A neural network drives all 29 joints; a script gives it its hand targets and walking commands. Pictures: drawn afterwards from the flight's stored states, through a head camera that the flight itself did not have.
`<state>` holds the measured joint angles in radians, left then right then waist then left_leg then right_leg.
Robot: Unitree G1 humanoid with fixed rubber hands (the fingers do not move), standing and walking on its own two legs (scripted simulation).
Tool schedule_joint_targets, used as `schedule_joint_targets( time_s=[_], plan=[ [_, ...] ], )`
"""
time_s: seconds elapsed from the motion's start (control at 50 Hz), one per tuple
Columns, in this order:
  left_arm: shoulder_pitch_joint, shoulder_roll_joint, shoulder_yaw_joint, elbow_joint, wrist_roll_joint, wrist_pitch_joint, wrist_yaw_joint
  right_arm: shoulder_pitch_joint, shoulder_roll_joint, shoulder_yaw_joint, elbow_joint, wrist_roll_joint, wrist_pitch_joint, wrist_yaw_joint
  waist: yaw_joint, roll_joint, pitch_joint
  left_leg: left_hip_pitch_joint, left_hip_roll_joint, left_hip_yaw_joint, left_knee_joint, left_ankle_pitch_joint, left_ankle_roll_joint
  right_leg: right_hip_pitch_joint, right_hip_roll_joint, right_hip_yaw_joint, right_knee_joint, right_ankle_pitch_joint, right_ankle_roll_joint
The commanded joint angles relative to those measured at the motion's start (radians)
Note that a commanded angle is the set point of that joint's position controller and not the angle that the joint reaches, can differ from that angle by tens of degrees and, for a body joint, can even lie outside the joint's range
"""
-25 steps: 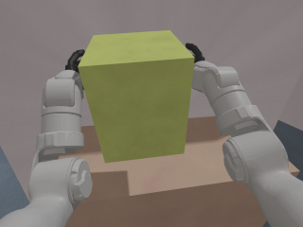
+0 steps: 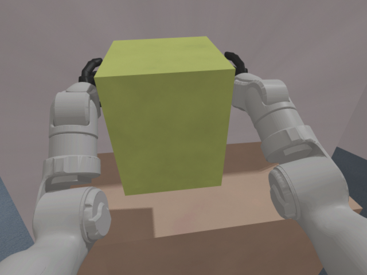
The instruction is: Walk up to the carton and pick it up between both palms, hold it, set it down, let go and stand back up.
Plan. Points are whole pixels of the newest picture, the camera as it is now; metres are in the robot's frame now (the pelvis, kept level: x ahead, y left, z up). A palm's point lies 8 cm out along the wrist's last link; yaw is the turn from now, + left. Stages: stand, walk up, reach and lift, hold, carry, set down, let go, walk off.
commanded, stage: hold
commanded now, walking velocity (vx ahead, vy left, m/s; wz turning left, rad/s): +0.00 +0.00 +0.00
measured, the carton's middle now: (167, 113) +0.38 +0.01 +0.27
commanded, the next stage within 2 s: none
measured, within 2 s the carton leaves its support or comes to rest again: neither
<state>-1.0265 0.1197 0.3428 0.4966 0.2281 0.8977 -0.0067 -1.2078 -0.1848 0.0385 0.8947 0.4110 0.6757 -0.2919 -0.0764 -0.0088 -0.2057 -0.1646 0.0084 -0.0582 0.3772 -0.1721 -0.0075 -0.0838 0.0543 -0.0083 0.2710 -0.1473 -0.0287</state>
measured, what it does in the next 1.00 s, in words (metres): stands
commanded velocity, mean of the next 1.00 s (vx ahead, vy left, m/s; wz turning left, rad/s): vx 0.00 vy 0.00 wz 0.00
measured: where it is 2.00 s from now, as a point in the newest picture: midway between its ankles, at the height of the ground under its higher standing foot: outside the picture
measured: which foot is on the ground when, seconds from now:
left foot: down 0.00-1.00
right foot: down 0.00-1.00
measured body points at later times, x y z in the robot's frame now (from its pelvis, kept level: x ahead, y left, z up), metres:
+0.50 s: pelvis +0.00 +0.00 +0.00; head -0.09 +0.02 +0.44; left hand +0.39 +0.16 +0.31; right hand +0.39 -0.14 +0.33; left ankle +0.02 +0.12 -0.75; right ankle +0.00 -0.10 -0.75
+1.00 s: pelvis +0.00 +0.00 +0.00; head -0.09 +0.02 +0.44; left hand +0.39 +0.16 +0.31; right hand +0.38 -0.13 +0.33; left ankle +0.02 +0.12 -0.75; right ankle +0.00 -0.10 -0.75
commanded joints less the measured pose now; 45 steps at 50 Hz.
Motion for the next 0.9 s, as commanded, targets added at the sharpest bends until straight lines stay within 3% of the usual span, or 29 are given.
schedule_joint_targets(
  time_s=[0.0,0.06,0.12,0.18,0.24,0.3,0.34,0.36,0.44,0.48,0.56,0.62,0.72,0.74,0.88],
  plan=[
    [-0.805,-0.534,-0.289,-0.154,-0.203,-0.083,-0.146,-0.764,0.583,0.1,-0.328,0.174,-0.026,0.164,-0.003,0.036,-0.327,0.079,-0.033,0.005,-0.035,0.187,-0.039,0.122,0.01,0.034,-0.009,0.202,0.068],
    [-0.805,-0.54,-0.283,-0.126,-0.198,-0.082,-0.147,-0.778,0.584,0.085,-0.333,0.157,-0.031,0.162,0.0,0.042,-0.289,0.065,-0.034,0.008,-0.039,0.149,-0.035,0.092,0.004,0.034,-0.018,0.172,0.067],
    [-0.812,-0.546,-0.288,-0.108,-0.188,-0.076,-0.156,-0.751,0.558,0.065,-0.265,0.153,-0.021,0.162,-0.016,0.076,-0.227,0.039,-0.028,0.007,-0.045,0.14,-0.049,0.081,0.005,0.032,-0.017,0.154,0.057],
    [-0.827,-0.558,-0.31,-0.166,-0.205,-0.081,-0.158,-0.748,0.555,0.071,-0.297,0.16,-0.026,0.167,-0.019,0.093,-0.299,0.052,-0.027,0.003,-0.041,0.18,-0.058,0.12,0.013,0.032,-0.005,0.18,0.051],
    [-0.805,-0.544,-0.298,-0.151,-0.202,-0.082,-0.152,-0.769,0.569,0.094,-0.339,0.168,-0.029,0.164,-0.01,0.054,-0.307,0.071,-0.033,0.001,-0.027,0.21,-0.05,0.123,0.011,0.031,-0.01,0.218,0.061],
    [-0.79,-0.531,-0.28,-0.158,-0.183,-0.077,-0.155,-0.738,0.561,0.099,-0.307,0.171,-0.021,0.164,-0.001,0.052,-0.294,0.07,-0.029,0.004,-0.04,0.214,-0.047,0.129,0.014,0.032,-0.006,0.21,0.062],
    [-0.785,-0.544,-0.298,-0.151,-0.195,-0.073,-0.157,-0.746,0.556,0.085,-0.325,0.172,-0.025,0.166,-0.013,0.073,-0.3,0.066,-0.031,0.005,-0.036,0.199,-0.052,0.12,0.009,0.036,-0.011,0.201,0.058],
    [-0.781,-0.535,-0.275,-0.114,-0.182,-0.071,-0.157,-0.778,0.566,0.096,-0.325,0.17,-0.029,0.168,0.016,0.055,-0.259,0.046,-0.033,0.008,-0.037,0.187,-0.042,0.095,0.008,0.034,-0.016,0.175,0.06],
    [-0.826,-0.545,-0.3,-0.168,-0.206,-0.082,-0.15,-0.764,0.584,0.092,-0.331,0.17,-0.028,0.165,-0.01,0.055,-0.313,0.074,-0.036,0.005,-0.036,0.166,-0.04,0.094,0.005,0.038,-0.014,0.176,0.065],
    [-0.81,-0.54,-0.28,-0.138,-0.199,-0.081,-0.15,-0.776,0.585,0.089,-0.327,0.163,-0.028,0.166,0.005,0.042,-0.293,0.059,-0.033,0.009,-0.042,0.151,-0.032,0.096,0.005,0.038,-0.017,0.162,0.065],
    [-0.82,-0.538,-0.293,-0.144,-0.202,-0.085,-0.156,-0.764,0.578,0.083,-0.322,0.163,-0.025,0.16,-0.008,0.047,-0.294,0.059,-0.032,0.006,-0.041,0.153,-0.04,0.094,0.006,0.034,-0.014,0.162,0.065],
    [-0.825,-0.55,-0.304,-0.169,-0.207,-0.087,-0.151,-0.76,0.585,0.093,-0.342,0.172,-0.025,0.155,-0.018,0.067,-0.335,0.082,-0.039,0.002,-0.025,0.193,-0.047,0.124,0.005,0.038,-0.004,0.224,0.069],
    [-0.781,-0.56,-0.316,-0.151,-0.202,-0.073,-0.156,-0.738,0.548,0.08,-0.339,0.169,-0.021,0.152,-0.035,0.089,-0.298,0.074,-0.032,0.0,-0.033,0.183,-0.056,0.117,0.008,0.038,-0.013,0.208,0.057],
    [-0.773,-0.553,-0.308,-0.171,-0.198,-0.075,-0.155,-0.742,0.566,0.103,-0.358,0.176,-0.021,0.152,-0.016,0.068,-0.312,0.076,-0.034,0.0,-0.032,0.204,-0.053,0.134,0.012,0.034,-0.008,0.223,0.061],
    [-0.779,-0.547,-0.29,-0.145,-0.186,-0.069,-0.164,-0.748,0.564,0.092,-0.339,0.165,-0.017,0.157,-0.012,0.05,-0.282,0.063,-0.031,0.005,-0.047,0.162,-0.043,0.116,0.007,0.038,-0.018,0.169,0.06]
  ],
)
